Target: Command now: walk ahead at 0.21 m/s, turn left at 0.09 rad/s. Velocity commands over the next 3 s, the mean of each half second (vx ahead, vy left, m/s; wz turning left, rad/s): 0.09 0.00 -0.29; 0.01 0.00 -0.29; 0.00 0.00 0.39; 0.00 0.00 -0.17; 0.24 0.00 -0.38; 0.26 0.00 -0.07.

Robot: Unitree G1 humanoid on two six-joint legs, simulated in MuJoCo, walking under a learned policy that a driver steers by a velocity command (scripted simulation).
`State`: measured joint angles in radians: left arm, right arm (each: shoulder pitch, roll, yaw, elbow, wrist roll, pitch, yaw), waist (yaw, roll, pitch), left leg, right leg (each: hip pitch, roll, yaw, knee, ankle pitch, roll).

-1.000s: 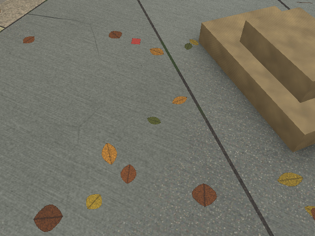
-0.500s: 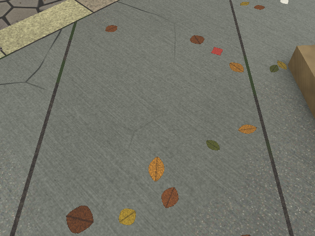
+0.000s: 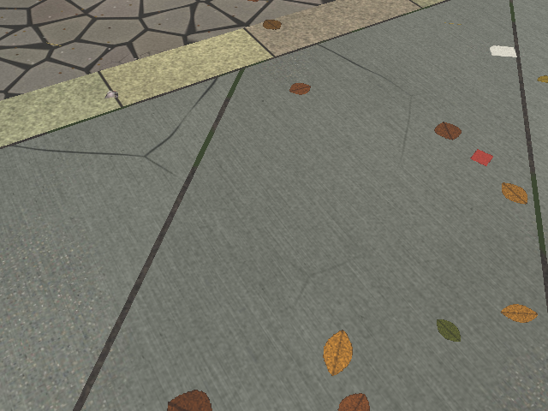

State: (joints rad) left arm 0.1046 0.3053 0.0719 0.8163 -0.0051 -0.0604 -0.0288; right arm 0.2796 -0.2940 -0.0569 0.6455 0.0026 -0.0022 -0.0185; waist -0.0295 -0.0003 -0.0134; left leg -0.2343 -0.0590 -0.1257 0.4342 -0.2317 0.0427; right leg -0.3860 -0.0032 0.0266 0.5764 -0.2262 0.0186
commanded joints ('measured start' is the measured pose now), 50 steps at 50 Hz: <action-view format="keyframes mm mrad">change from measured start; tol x32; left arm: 1 -31 57 1 -54 12 -25 -7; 50 -39 99 -2 -100 25 60 38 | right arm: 1 -25 -129 -27 -48 -8 -9 5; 50 -109 -118 -10 28 -14 11 -3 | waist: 1 22 129 -30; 5 -35 -223 -80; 25 34 251 -88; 50 8 -154 6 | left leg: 1 6 223 -195 -87 62 133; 14 -256 40 32 370 -278 -124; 22 55 7 83 -52 105 -98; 25 163 480 -405 -130 403 211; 41 120 320 19 -47 426 179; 45 -127 126 153 155 -270 -82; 50 -31 132 113 49 61 -93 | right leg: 1 117 9 -39 -126 96 -29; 15 338 -216 409 -182 572 -268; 21 207 -115 386 -135 427 -187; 25 -162 92 136 410 -454 10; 29 -206 19 104 624 -238 71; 40 57 1 -37 91 -154 57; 44 452 -196 211 -243 450 -82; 50 226 -162 124 -244 101 -129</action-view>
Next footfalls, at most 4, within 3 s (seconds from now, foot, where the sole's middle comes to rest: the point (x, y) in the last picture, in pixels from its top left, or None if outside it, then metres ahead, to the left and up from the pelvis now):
0.06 right None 0.09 -0.13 -0.78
0.46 left None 0.16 0.10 -0.78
0.86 right None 0.06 -0.14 -0.78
1.34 left None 0.15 0.10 -0.78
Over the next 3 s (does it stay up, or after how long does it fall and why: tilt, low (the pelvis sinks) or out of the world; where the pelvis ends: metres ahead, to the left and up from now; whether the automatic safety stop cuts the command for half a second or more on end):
stays up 0.34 -0.15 0.00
